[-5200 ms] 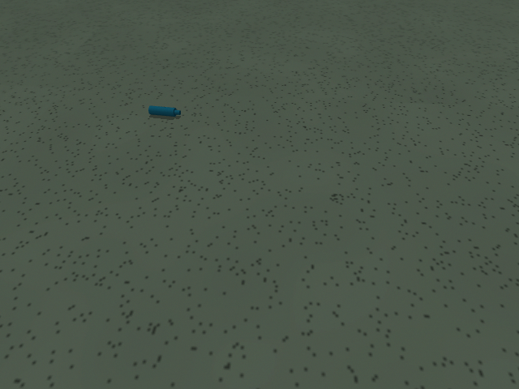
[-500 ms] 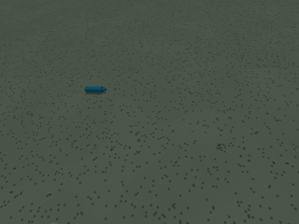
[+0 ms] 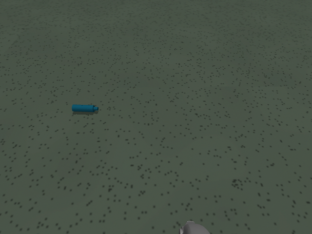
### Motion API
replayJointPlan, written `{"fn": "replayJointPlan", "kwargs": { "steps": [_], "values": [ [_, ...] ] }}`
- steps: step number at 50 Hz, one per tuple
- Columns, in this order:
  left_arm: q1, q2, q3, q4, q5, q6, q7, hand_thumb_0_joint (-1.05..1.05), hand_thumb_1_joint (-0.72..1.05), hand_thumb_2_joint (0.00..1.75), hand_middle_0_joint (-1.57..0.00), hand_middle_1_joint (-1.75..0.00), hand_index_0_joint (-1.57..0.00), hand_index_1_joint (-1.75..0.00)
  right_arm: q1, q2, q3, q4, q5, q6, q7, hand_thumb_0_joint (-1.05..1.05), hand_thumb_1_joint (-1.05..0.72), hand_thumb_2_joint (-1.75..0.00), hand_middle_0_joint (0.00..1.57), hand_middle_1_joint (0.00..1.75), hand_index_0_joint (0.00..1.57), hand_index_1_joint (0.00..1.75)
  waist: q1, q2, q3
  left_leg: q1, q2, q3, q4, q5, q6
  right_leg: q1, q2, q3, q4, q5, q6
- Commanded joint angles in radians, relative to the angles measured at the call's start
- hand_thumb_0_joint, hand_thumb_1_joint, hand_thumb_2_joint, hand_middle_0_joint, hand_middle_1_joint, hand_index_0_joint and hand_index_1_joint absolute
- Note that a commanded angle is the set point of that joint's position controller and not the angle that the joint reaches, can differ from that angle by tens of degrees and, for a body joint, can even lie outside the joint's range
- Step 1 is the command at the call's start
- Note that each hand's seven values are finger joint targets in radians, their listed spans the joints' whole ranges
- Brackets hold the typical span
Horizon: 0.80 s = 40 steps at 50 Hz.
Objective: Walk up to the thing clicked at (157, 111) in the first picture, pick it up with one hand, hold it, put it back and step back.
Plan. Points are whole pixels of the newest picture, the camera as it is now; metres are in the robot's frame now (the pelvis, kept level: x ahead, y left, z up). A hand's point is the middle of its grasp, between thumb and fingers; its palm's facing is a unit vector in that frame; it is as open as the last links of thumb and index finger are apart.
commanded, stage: walk up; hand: left
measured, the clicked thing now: (85, 108) +1.22 +0.55 -0.74
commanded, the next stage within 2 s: none
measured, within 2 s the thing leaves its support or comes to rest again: neither
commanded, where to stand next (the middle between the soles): +0.92 +0.32 m, yaw -2 degrees
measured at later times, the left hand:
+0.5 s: hand (39, 203) +0.26 +0.35 -0.13, palm faces +0.03 -0.90 -0.44, open 7.4 cm
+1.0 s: hand (38, 137) +0.50 +0.43 -0.14, palm faces -0.05 -0.91 -0.41, open 7.4 cm
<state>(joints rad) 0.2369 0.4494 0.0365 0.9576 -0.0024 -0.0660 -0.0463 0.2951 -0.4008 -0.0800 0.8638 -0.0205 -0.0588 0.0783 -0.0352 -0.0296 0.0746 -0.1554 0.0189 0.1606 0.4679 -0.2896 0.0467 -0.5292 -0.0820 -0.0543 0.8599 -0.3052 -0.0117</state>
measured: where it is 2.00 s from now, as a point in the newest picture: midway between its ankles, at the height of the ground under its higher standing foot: (107, 150)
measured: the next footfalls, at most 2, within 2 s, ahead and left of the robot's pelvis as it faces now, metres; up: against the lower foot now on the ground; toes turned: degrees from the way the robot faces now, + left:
right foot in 0.14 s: +0.25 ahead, -0.10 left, +0.00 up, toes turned -6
left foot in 0.58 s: +0.43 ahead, +0.24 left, +0.00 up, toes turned +9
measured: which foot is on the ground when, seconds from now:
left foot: down 0.00-0.16, up 0.18-0.56, down 0.58-1.00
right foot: up 0.00-0.12, down 0.14-0.62, up 0.64-1.00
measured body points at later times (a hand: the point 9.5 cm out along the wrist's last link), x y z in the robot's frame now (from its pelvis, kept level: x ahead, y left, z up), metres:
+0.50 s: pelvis +0.23 +0.05 +0.00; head +0.25 +0.04 +0.44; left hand +0.26 +0.39 -0.10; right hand +0.34 -0.27 -0.12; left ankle +0.35 +0.23 -0.71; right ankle +0.21 -0.09 -0.74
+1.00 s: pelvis +0.45 +0.15 -0.01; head +0.47 +0.14 +0.44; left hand +0.51 +0.48 -0.11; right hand +0.49 -0.17 -0.13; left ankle +0.39 +0.23 -0.74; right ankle +0.57 +0.03 -0.72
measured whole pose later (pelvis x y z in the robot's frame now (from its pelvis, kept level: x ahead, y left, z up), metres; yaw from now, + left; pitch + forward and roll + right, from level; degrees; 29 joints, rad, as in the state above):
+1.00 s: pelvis +0.45 +0.15 -0.01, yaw +0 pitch -2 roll +1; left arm 0.27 0.41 0.05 0.95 0.01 -0.06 -0.04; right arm 0.33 -0.42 -0.07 0.84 -0.03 -0.03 0.07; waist -0.03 0.02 0.07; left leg -0.10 -0.02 0.16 0.50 -0.37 0.05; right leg -0.48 -0.08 -0.07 0.66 -0.19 -0.01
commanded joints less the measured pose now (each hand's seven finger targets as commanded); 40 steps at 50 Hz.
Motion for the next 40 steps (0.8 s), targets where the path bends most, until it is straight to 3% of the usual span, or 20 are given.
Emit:
{"fn": "replayJointPlan", "kwargs": {
  "steps": [1,3,6,7,8,9,11,13,15,18,24,26,28,29,30,31,32,33,36,40],
  "values": [
    [-0.055,0.158,0.053,-0.096,0.0,-0.032,0.002,0.0,0.9,0.9,-0.2,-0.3,-0.2,-0.3,-0.027,-0.265,-0.069,-0.097,0.002,-0.024,-0.009,0.0,-0.9,-0.9,0.2,0.3,0.2,0.3,0.008,0.156,-0.025,0.012,0.224,-0.175,-0.196,0.258,0.155,0.061,-0.004,-0.02,-0.205,0.154,-0.014],
    [-0.06,0.146,0.056,-0.098,-0.002,-0.031,0.002,0.0,0.9,0.9,-0.2,-0.3,-0.2,-0.3,-0.027,-0.258,-0.066,-0.104,0.002,-0.015,-0.011,0.0,-0.9,-0.9,0.2,0.3,0.2,0.3,0.013,0.137,-0.04,0.002,0.197,-0.14,-0.141,0.301,0.127,0.156,0.043,-0.061,-0.261,0.195,-0.021],
    [0.07,0.178,0.081,-0.06,0.0,-0.034,0.018,0.0,0.9,0.9,-0.2,-0.3,-0.2,-0.3,-0.032,-0.232,-0.052,-0.121,0.008,-0.008,-0.018,0.0,-0.9,-0.9,0.2,0.3,0.2,0.3,0.097,0.018,-0.115,-0.113,0.153,-0.086,0.115,0.379,0.076,0.476,0.076,-0.064,-0.33,0.182,-0.056],
    [0.183,0.227,0.104,-0.044,0.004,-0.042,0.03,0.0,0.9,0.9,-0.2,-0.3,-0.2,-0.3,-0.013,-0.197,-0.038,-0.13,0.005,-0.01,-0.018,0.0,-0.9,-0.9,0.2,0.3,0.2,0.3,0.157,-0.074,-0.183,-0.207,0.084,-0.055,0.355,0.294,0.041,0.639,-0.017,0.073,-0.397,0.076,-0.091],
    [0.26,0.318,0.128,-0.052,0.011,-0.05,0.045,0.0,0.9,0.9,-0.2,-0.3,-0.2,-0.3,0.049,-0.145,-0.018,-0.142,0.003,-0.012,-0.018,0.0,-0.9,-0.9,0.2,0.3,0.2,0.3,0.156,-0.245,-0.261,-0.399,-0.014,-0.071,0.599,-0.178,0.007,0.805,-0.301,0.494,-0.467,0.019,-0.17],
    [0.216,0.354,0.123,-0.064,-0.007,-0.047,0.05,0.0,0.9,0.9,-0.2,-0.3,-0.2,-0.3,0.04,-0.242,-0.041,-0.119,0.004,0.004,-0.023,0.0,-0.9,-0.9,0.2,0.3,0.2,0.3,0.149,-0.128,-0.233,-0.501,-0.023,-0.193,0.718,-0.267,-0.002,0.746,-0.393,0.748,-0.572,-0.168,-0.265],
    [0.102,0.305,0.111,-0.1,-0.014,-0.046,0.056,0.0,0.9,0.9,-0.2,-0.3,-0.2,-0.3,-0.011,-0.268,-0.048,-0.089,0.01,0.011,-0.028,0.0,-0.9,-0.9,0.2,0.3,0.2,0.3,0.116,-0.004,-0.087,-0.521,0.04,-0.288,0.779,-0.154,-0.01,0.557,-0.337,0.574,-0.61,-0.172,-0.263],
    [0.036,0.26,0.096,-0.112,-0.007,-0.053,0.055,0.0,0.9,0.9,-0.2,-0.3,-0.2,-0.3,0.025,-0.245,-0.046,-0.06,0.011,0.018,-0.017,0.0,-0.9,-0.9,0.2,0.3,0.2,0.3,0.056,-0.04,-0.006,-0.454,0.084,-0.282,0.678,-0.07,-0.022,0.372,-0.251,0.363,-0.629,-0.128,-0.201],
    [0.021,0.238,0.091,-0.123,-0.001,-0.066,0.048,0.0,0.9,0.9,-0.2,-0.3,-0.2,-0.3,0.061,-0.23,-0.05,-0.032,0.004,0.027,-0.001,0.0,-0.9,-0.9,0.2,0.3,0.2,0.3,0.033,-0.065,-0.013,-0.404,0.078,-0.256,0.608,-0.014,-0.043,0.329,-0.203,0.24,-0.638,-0.001,-0.191],
    [0.022,0.255,0.103,-0.133,0.009,-0.076,0.042,0.0,0.9,0.9,-0.2,-0.3,-0.2,-0.3,0.001,-0.215,-0.054,-0.049,-0.009,0.03,0.016,0.0,-0.9,-0.9,0.2,0.3,0.2,0.3,0.042,-0.075,-0.017,-0.402,0.119,-0.208,0.436,0.007,-0.069,0.307,-0.208,0.16,-0.64,-0.042,-0.216],
    [0.075,0.279,0.104,-0.115,0.009,-0.073,0.036,0.0,0.9,0.9,-0.2,-0.3,-0.2,-0.3,-0.155,-0.19,-0.057,-0.088,-0.016,0.02,0.04,0.0,-0.9,-0.9,0.2,0.3,0.2,0.3,0.08,-0.084,-0.003,-0.336,0.122,-0.129,0.204,0.136,-0.054,0.309,-0.164,0.071,-0.589,-0.012,-0.176],
    [0.058,0.291,0.101,-0.123,0.009,-0.069,0.038,0.0,0.9,0.9,-0.2,-0.3,-0.2,-0.3,-0.159,-0.198,-0.061,-0.084,-0.013,0.012,0.041,0.0,-0.9,-0.9,0.2,0.3,0.2,0.3,0.062,-0.085,-0.04,-0.236,0.113,-0.116,0.155,0.12,-0.04,0.304,-0.184,0.07,-0.528,0.075,-0.171],
    [0.022,0.293,0.096,-0.126,0.007,-0.058,0.044,0.0,0.9,0.9,-0.2,-0.3,-0.2,-0.3,-0.056,-0.215,-0.076,-0.05,-0.015,0.009,0.036,0.0,-0.9,-0.9,0.2,0.3,0.2,0.3,-0.013,-0.041,-0.079,-0.059,0.066,-0.069,0.1,0.082,-0.021,0.242,-0.173,0.026,-0.378,0.178,-0.146],
    [0.036,0.244,0.076,-0.132,0.013,-0.057,0.046,0.0,0.9,0.9,-0.2,-0.3,-0.2,-0.3,0.081,-0.269,-0.097,-0.006,-0.019,0.004,0.024,0.0,-0.9,-0.9,0.2,0.3,0.2,0.3,-0.083,0.1,-0.157,0.14,0.042,-0.104,0.088,0.028,0.014,0.174,-0.127,-0.007,-0.121,0.277,-0.108],
    [0.099,0.157,0.047,-0.135,-0.003,-0.051,0.042,0.0,0.9,0.9,-0.2,-0.3,-0.2,-0.3,0.182,-0.359,-0.125,0.01,-0.028,-0.004,0.004,0.0,-0.9,-0.9,0.2,0.3,0.2,0.3,-0.124,0.354,-0.199,0.267,0.2,-0.384,-0.091,-0.186,0.081,-0.01,0.004,-0.074,0.226,0.135,-0.053],
    [0.084,0.162,0.049,-0.141,-0.017,-0.047,0.052,0.0,0.9,0.9,-0.2,-0.3,-0.2,-0.3,0.156,-0.417,-0.133,-0.02,-0.002,-0.003,-0.004,0.0,-0.9,-0.9,0.2,0.3,0.2,0.3,-0.109,0.439,-0.165,0.288,0.364,-0.729,-0.243,-0.232,0.139,-0.203,0.12,-0.01,0.332,-0.232,-0.04],
    [0.06,0.222,0.05,-0.114,-0.007,-0.039,0.065,0.0,0.9,0.9,-0.2,-0.3,-0.2,-0.3,0.101,-0.397,-0.129,-0.031,0.014,0.004,-0.01,0.0,-0.9,-0.9,0.2,0.3,0.2,0.3,-0.08,0.272,-0.13,0.178,0.378,-0.69,-0.232,-0.267,0.163,-0.2,0.047,0.097,0.395,-0.197,-0.05],
    [0.083,0.23,0.047,-0.095,-0.012,-0.036,0.059,0.0,0.9,0.9,-0.2,-0.3,-0.2,-0.3,0.024,-0.341,-0.107,-0.056,0.017,0.007,-0.017,0.0,-0.9,-0.9,0.2,0.3,0.2,0.3,-0.033,0.183,-0.089,0.099,0.324,-0.533,-0.214,-0.221,0.132,-0.168,0.021,0.133,0.37,-0.121,-0.048],
    [0.167,0.228,0.058,-0.031,-0.016,-0.027,0.043,0.0,0.9,0.9,-0.2,-0.3,-0.2,-0.3,-0.062,-0.276,-0.072,-0.086,0.019,-0.005,-0.021,0.0,-0.9,-0.9,0.2,0.3,0.2,0.3,0.034,0.206,-0.049,-0.031,0.253,-0.334,-0.205,-0.105,0.138,-0.054,-0.035,0.089,0.227,-0.023,-0.028],
    [0.103,0.193,0.057,-0.053,-0.001,-0.017,0.029,0.0,0.9,0.9,-0.2,-0.3,-0.2,-0.3,-0.042,-0.27,-0.066,-0.098,0.007,-0.015,-0.018,0.0,-0.9,-0.9,0.2,0.3,0.2,0.3,0.016,0.215,0.004,-0.053,0.246,-0.278,-0.247,-0.101,0.183,-0.052,-0.044,0.038,0.049,0.019,0.008]
  ]
}}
